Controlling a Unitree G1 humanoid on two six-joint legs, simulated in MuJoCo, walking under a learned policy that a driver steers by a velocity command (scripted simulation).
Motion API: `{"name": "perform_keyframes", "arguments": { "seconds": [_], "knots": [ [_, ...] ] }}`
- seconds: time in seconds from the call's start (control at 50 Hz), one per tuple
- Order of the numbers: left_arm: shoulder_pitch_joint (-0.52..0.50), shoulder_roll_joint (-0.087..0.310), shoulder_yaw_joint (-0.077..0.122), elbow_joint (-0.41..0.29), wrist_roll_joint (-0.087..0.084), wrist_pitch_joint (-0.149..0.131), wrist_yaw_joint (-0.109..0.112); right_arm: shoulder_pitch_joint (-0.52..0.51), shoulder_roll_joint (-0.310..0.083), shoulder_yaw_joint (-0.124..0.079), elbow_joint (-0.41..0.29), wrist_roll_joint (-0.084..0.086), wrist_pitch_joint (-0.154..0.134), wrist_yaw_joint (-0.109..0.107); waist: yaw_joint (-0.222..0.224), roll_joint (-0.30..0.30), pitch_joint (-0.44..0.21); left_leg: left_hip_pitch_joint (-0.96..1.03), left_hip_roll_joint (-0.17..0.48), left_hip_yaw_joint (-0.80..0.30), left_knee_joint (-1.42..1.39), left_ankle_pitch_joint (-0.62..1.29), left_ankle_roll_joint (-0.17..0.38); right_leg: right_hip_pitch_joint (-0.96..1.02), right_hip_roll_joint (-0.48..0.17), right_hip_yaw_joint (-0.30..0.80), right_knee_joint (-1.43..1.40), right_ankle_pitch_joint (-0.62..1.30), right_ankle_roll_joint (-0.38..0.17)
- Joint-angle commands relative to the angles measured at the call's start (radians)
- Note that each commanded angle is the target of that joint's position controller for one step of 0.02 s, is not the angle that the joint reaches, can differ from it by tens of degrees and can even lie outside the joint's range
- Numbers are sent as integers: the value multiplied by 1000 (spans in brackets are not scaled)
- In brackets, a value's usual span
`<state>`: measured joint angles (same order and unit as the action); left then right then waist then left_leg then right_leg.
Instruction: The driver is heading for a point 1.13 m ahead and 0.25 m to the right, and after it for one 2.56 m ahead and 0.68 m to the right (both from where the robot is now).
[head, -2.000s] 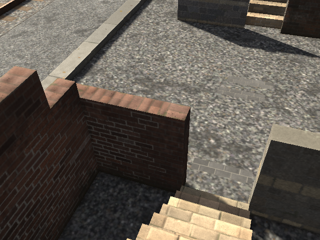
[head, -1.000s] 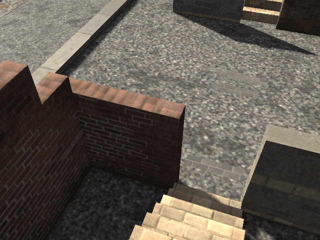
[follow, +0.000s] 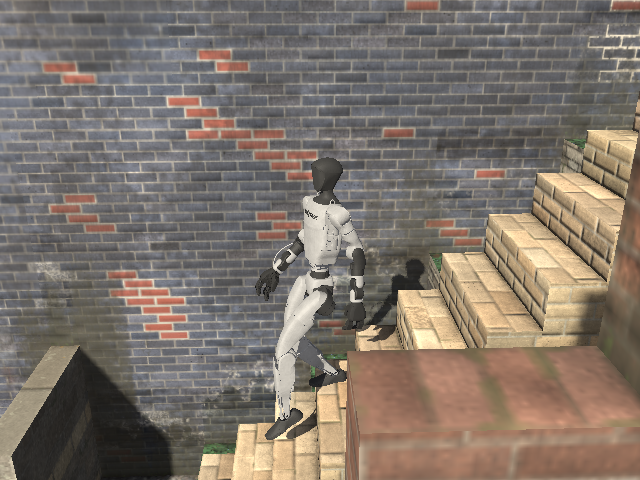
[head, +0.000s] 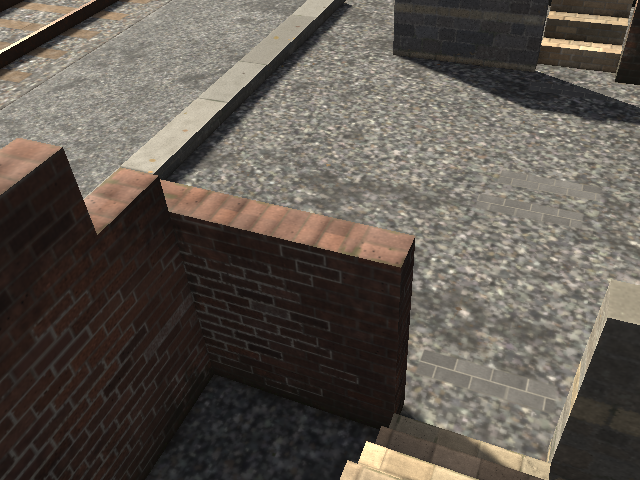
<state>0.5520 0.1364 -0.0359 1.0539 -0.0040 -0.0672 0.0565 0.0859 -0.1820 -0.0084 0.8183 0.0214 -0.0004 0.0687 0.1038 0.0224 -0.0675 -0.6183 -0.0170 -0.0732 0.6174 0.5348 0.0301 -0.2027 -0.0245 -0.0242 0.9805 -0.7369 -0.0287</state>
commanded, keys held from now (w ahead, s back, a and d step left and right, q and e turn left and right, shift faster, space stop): w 1.00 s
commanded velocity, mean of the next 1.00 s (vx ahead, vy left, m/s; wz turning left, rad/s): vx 0.50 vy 0.00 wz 0.00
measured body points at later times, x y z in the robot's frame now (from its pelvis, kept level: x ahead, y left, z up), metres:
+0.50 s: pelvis +0.23 +0.02 -0.26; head +0.22 +0.01 +0.19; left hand +0.40 +0.23 -0.37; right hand +0.10 -0.16 -0.41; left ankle +0.13 +0.15 -0.89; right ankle +0.38 -0.13 -0.95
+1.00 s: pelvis +0.43 -0.02 -0.42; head +0.40 -0.06 +0.02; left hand +0.30 +0.19 -0.56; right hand +0.57 -0.21 -0.56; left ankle +0.66 +0.17 -1.08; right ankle +0.30 -0.11 -1.10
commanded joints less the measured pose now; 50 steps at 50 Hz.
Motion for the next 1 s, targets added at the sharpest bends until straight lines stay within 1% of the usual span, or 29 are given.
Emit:
{"name": "perform_keyframes", "arguments": {
  "seconds": [0.02, 0.1, 0.12, 0.14, 0.16, 0.18, 0.22, 0.24, 0.28, 0.3, 0.32, 0.34, 0.36, 0.4, 0.46, 0.52, 0.58, 0.6, 0.62, 0.64, 0.68, 0.7, 0.72, 0.74, 0.78, 0.82, 0.88, 0.94, 1.0],
  "knots": [
    [75, 124, 52, 1, -9, 5, -3, -101, -13, -5, -60, 6, -25, 7, 9, -88, 221, 7, 22, 16, -122, 96, 3, -137, -118, 196, -116, 109, -101],
    [-176, 149, 82, -51, -17, 14, -47, 532, -114, -70, 184, 13, -1, -20, -294, -115, 4, 620, 105, 59, -137, 21, 63, -290, -75, 167, 452, 508, -57],
    [-197, 137, 93, -71, -54, 20, -45, 610, -112, -73, 225, -4, -13, -22, -333, 12, 27, 657, 180, -10, -411, -8, 137, -292, 14, 123, 780, 545, -3],
    [-139, 135, 99, -75, -39, 23, -47, 646, -32, -34, 248, -24, -24, -28, -325, 245, 75, 783, 176, 54, -407, 117, 148, -497, 139, 59, 1082, -97, -8],
    [3, 61, 95, -93, -43, 22, -65, 595, -87, -10, 219, -44, -33, -30, -196, 437, 28, 1012, 209, 16, 135, 555, 139, -834, 135, 189, 1145, -193, -24],
    [26, 87, 85, -131, -39, 15, -75, 586, -126, -22, 211, -8, -31, -26, -178, 382, -51, 1057, 277, -114, 173, 421, 223, -969, 88, 212, 1107, -111, -21],
    [-71, 140, 113, -155, -69, 27, -52, 473, 23, 27, 208, -8, -39, -4, -104, -10, -28, 652, 232, -134, 23, -243, 164, -836, 15, 201, 831, 395, -65],
    [-108, 45, 82, -229, -86, 53, -29, 441, -172, -24, 215, -12, -51, -22, -76, 206, 24, 476, 457, -467, -104, -331, 312, -864, -18, 226, 723, 434, -17],
    [-189, 63, 77, -275, -27, 88, -22, 358, -31, 32, 209, -58, -62, -52, -47, -41, 103, 218, 376, -402, -47, -305, 291, -687, -82, 265, 327, 518, 66],
    [-94, 56, 82, -227, -22, 97, -23, 382, -89, 23, 223, -78, -74, -68, -7, -23, 39, 163, 334, -368, 4, -271, 294, -599, -65, 183, 470, 620, 84],
    [-92, 114, 97, -237, -14, 96, -28, 414, -132, 7, 223, -41, -83, -69, -24, -17, 50, 195, 300, -316, 62, -334, 274, -657, -48, 169, 415, 715, 76],
    [-183, 137, 104, -266, -17, 96, -44, 506, -58, 25, 254, -11, -91, -81, -87, 73, 84, 303, 275, -325, 130, -494, 217, -793, -81, 250, 324, 832, 46],
    [-249, 115, 101, -293, -21, 101, -59, 560, 9, 44, 263, -13, -86, -94, -100, 51, 123, 277, 237, -287, 133, -616, 206, -794, -79, 238, 181, 939, 33],
    [-330, 85, 85, -340, 8, 98, -80, 503, 1, 48, 224, 5, -72, -132, -103, 60, 121, 127, 152, -197, 171, -847, 184, -538, -57, 186, -72, 1163, 41],
    [-307, 96, 91, -310, 2, 96, -110, 445, -84, 22, 175, -9, -57, -138, -97, 71, 132, -96, 116, -108, 260, -1001, 166, -195, -1, 120, -149, 1290, 53],
    [-282, 113, 100, -267, -30, 104, -107, 473, -67, 1, 184, 20, -38, -138, -122, 31, 195, -2, 167, -164, 437, -966, 143, -230, -25, 112, -186, 1103, 35],
    [149, 189, 158, -141, -16, 65, -99, 329, -56, -23, 182, 10, -22, -145, 102, 49, 94, 43, 47, -57, 1027, -575, 48, 208, -104, 69, -685, 1109, -25],
    [338, 168, 146, -52, 4, 52, -106, 298, -2, -21, 191, -14, -33, -156, 180, -218, 162, -201, -184, -22, 1623, -1185, -1, 350, -161, 104, -734, 1419, -79],
    [201, 155, 93, -49, 5, 24, -123, 477, 65, -22, 129, 19, -53, -142, -81, -578, 151, -548, -213, -90, 1729, -1398, 0, 451, -220, 264, -327, 2163, -117],
    [192, 92, 76, -53, -4, 30, -125, 462, 27, -26, 111, 32, -54, -135, -73, -526, 81, -648, -192, -136, 1692, -1381, 3, 503, -269, 284, -307, 2207, -115],
    [172, 95, 67, 3, 29, 31, -140, 353, 40, -11, 54, 46, -39, -136, -110, -52, 52, -676, -91, -122, 1500, -1147, 51, 321, -317, 406, -393, 1477, -164],
    [106, 151, 73, 12, 16, 18, -140, 354, 69, 5, 43, 29, -23, -126, -173, -12, 57, -681, -37, -143, 1452, -1083, 48, 210, -381, 509, -409, 1340, -214],
    [91, 179, 74, 18, 41, 11, -119, 305, 87, 16, 35, 46, -13, -119, -167, -15, 95, -746, -12, -219, 1285, -927, 45, 109, -393, 593, -435, 914, -205],
    [46, 94, 41, 0, 58, 7, -107, 250, 50, 14, 25, 57, 0, -119, -170, 29, 139, -722, -11, -224, 1243, -832, 41, -1, -343, 562, -446, 826, -144],
    [-81, 44, -7, -55, 63, -3, -58, 247, 55, 14, 9, 3, 31, -108, -213, -3, 171, -421, 11, -170, 762, -507, -5, -267, -227, 402, -479, 722, -104],
    [-61, 141, 11, -37, 45, -6, -42, 276, 29, -2, 26, -25, 35, -94, -232, -88, 117, -202, 22, -53, 766, -267, -21, -368, -174, 352, -484, 769, -103],
    [82, 92, 2, 1, -13, -3, 0, 79, -30, -17, -59, -18, 15, -68, -121, -150, 221, -403, 54, -102, 360, -61, -8, -100, -149, 341, -428, 584, -68],
    [93, 97, 9, -2, -1, 21, 41, -21, -3, -22, -93, -38, -15, -24, -49, -189, 223, -124, 37, -14, 114, 136, -27, -187, -97, 257, -379, 422, -97],
    [103, 99, 28, -17, -14, 44, 41, -55, -7, -25, -123, -7, -8, -10, 10, -156, 284, -134, 48, -19, -50, -14, -43, -126, -86, 274, -260, 390, -141]
  ]
}}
